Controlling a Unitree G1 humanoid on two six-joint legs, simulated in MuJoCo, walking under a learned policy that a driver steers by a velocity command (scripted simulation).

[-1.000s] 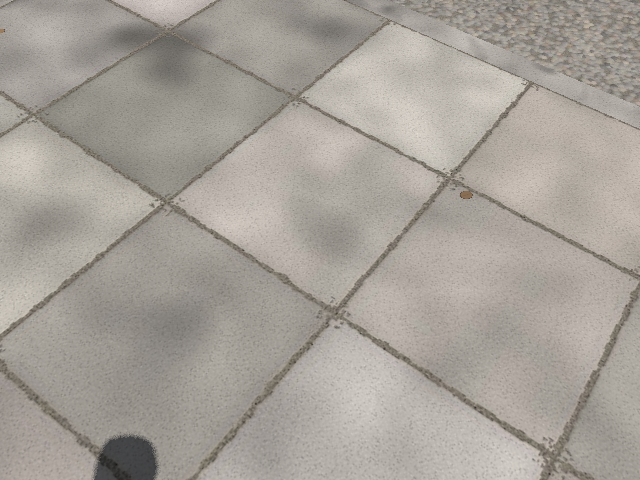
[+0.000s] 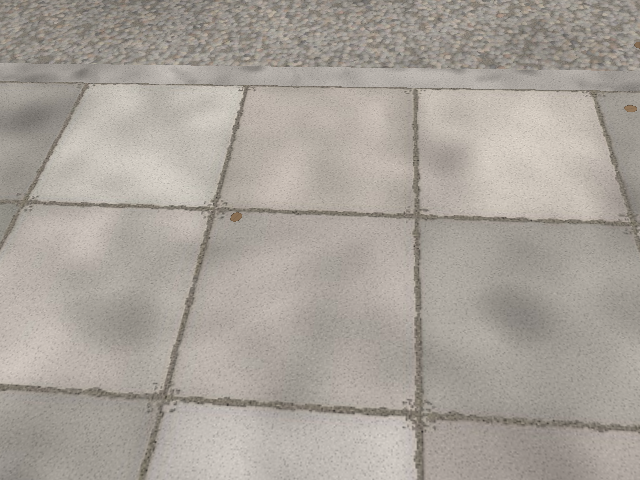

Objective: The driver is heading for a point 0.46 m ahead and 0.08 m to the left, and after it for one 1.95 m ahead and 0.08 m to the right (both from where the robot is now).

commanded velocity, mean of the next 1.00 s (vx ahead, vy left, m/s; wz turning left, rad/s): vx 0.35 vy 0.00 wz -0.19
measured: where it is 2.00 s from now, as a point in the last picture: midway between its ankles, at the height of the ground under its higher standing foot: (368, 401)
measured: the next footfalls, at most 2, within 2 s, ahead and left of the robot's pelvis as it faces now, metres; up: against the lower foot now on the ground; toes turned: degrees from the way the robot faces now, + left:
left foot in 0.38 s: +0.32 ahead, +0.12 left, +0.00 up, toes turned -8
right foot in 0.84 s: +0.57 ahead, -0.15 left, +0.00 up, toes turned -9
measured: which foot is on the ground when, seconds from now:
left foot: up 0.00-0.36, down 0.38-0.86, up 0.88-1.00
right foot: down 0.00-0.40, up 0.42-0.82, down 0.84-1.00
